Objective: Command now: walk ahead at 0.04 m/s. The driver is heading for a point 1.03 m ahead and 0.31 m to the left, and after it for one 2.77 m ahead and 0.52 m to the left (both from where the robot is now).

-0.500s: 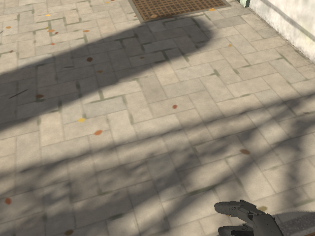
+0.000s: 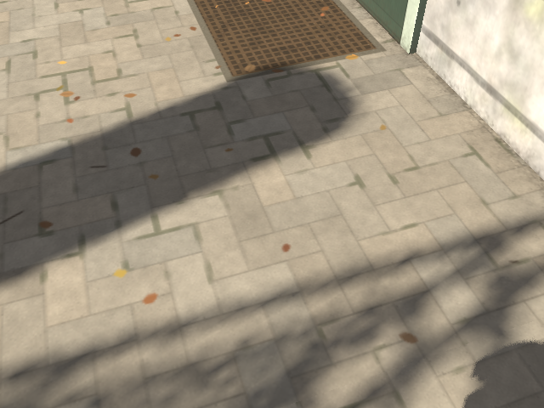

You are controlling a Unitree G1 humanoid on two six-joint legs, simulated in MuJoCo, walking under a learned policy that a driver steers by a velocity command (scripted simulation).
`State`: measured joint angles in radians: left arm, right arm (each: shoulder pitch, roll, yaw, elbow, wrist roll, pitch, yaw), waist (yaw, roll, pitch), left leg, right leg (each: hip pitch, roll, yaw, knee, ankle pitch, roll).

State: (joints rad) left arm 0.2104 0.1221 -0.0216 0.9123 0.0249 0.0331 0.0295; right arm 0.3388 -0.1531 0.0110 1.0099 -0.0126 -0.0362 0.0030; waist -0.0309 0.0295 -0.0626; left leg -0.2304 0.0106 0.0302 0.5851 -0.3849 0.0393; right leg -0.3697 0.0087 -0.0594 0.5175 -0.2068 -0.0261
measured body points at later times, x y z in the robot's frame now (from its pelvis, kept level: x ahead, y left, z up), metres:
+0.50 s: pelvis +0.01 -0.01 +0.01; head +0.02 -0.01 +0.46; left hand +0.04 +0.21 -0.15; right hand -0.04 -0.23 -0.15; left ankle -0.06 +0.10 -0.73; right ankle +0.04 -0.11 -0.73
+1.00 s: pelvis +0.05 -0.04 +0.01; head +0.05 -0.05 +0.46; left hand +0.14 +0.19 -0.13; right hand -0.05 -0.27 -0.15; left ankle -0.07 +0.11 -0.73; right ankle +0.02 -0.16 -0.61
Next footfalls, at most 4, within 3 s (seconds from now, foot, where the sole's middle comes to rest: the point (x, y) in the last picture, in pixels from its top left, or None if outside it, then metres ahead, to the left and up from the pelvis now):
1.14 right None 0.12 -0.25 -0.77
1.48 left None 0.38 -0.04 -0.60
1.94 right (336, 299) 0.73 -0.14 -0.60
2.46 left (181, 277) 0.81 0.25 -0.60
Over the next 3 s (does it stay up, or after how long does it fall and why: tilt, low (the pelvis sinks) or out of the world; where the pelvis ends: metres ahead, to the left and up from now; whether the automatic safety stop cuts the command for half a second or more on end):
stays up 0.99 0.28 0.16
